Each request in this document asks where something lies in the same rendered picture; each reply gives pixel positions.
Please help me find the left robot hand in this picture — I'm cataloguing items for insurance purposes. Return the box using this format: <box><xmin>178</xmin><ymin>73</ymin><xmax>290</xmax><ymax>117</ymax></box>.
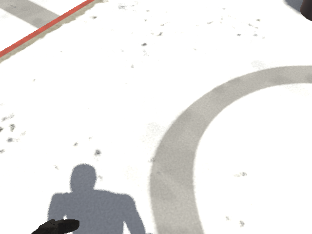
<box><xmin>31</xmin><ymin>219</ymin><xmax>80</xmax><ymax>234</ymax></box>

